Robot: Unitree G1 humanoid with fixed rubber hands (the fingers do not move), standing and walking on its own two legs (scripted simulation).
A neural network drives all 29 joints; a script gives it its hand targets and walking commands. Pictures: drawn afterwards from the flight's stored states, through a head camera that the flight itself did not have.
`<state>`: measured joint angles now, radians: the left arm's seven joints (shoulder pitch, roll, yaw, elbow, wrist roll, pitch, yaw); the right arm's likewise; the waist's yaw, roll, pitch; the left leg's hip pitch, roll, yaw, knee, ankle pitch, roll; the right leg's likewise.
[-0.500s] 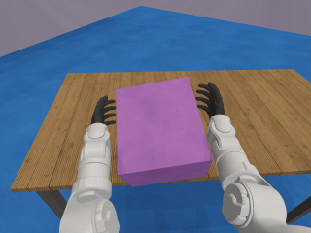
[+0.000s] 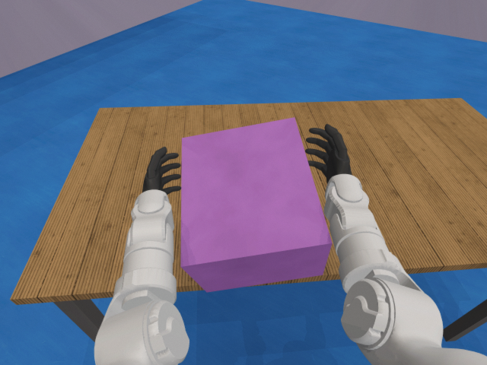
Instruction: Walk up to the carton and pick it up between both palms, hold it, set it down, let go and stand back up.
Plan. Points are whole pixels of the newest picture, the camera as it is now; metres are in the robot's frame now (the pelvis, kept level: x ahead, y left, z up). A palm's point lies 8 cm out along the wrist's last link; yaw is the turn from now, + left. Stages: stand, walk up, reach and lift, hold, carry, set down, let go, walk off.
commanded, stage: set down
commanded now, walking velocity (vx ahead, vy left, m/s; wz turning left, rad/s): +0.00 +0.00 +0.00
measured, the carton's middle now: (250, 205) +0.42 +0.03 +0.05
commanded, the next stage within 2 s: none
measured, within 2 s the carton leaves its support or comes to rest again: rests again in 1.14 s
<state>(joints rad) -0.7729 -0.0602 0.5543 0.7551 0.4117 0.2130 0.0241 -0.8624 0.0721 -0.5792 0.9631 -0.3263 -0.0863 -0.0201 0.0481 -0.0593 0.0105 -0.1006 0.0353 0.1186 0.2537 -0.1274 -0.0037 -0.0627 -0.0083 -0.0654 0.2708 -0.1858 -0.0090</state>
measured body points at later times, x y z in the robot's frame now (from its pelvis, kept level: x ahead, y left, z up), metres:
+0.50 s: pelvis +0.01 +0.00 +0.00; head +0.04 +0.02 +0.45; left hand +0.43 +0.20 +0.09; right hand +0.45 -0.12 +0.11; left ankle +0.01 +0.12 -0.75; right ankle -0.02 -0.10 -0.75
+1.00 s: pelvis +0.01 +0.00 +0.00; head +0.04 +0.02 +0.45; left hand +0.43 +0.19 +0.08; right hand +0.44 -0.12 +0.10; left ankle +0.01 +0.12 -0.75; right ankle -0.02 -0.10 -0.75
